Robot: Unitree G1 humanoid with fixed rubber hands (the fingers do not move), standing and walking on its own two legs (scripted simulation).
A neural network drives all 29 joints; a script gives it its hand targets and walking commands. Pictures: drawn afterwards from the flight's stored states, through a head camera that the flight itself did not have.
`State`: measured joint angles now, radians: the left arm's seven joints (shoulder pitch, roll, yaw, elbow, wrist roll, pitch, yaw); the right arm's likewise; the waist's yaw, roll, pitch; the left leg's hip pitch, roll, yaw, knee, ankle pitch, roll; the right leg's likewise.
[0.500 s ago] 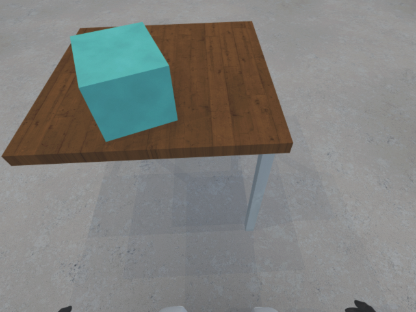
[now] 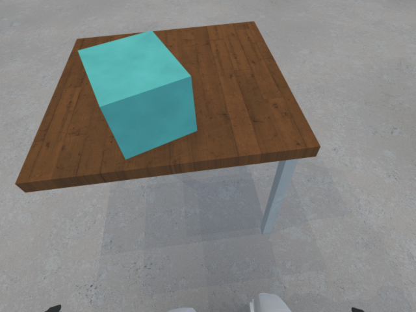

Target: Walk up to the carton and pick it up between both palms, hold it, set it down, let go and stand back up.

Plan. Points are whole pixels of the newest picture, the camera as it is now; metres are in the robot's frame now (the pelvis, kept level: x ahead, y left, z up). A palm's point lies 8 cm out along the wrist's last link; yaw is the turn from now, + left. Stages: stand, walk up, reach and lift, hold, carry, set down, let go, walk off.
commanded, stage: walk up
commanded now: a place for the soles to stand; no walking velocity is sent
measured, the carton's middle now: (139, 91) +0.67 +0.23 +0.03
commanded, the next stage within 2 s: none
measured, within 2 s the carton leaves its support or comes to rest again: neither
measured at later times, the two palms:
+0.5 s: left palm out of the picture +0.09 +0.43 -0.07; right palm (336, 307) +0.15 -0.22 -0.10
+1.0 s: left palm out of the picture +0.14 +0.49 -0.06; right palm (291, 274) +0.21 -0.15 -0.10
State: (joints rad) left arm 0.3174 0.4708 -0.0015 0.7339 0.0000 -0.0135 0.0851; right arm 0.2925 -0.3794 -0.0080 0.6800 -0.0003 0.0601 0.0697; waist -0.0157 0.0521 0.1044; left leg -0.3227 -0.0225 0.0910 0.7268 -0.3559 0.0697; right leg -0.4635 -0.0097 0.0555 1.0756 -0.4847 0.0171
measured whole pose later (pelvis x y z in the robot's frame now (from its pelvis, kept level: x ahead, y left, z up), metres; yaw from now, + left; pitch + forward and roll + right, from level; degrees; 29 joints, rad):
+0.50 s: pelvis +0.04 +0.09 -0.02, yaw +4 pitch -5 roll -2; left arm 0.32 0.47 0.00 0.74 0.00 -0.04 0.10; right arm 0.29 -0.50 -0.01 0.62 0.00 0.08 0.08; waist -0.02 0.09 0.12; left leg -0.42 0.03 -0.04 0.86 -0.36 0.02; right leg -0.32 -0.14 -0.02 0.82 -0.42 -0.01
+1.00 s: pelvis +0.09 +0.15 -0.01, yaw +4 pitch -5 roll -1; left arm 0.32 0.45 0.00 0.73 0.00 -0.05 0.09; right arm 0.30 -0.48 -0.01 0.58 0.00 0.09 0.08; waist -0.02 0.10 0.13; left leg -0.45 0.01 -0.05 1.07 -0.48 0.04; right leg -0.29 -0.10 -0.04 0.78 -0.41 0.00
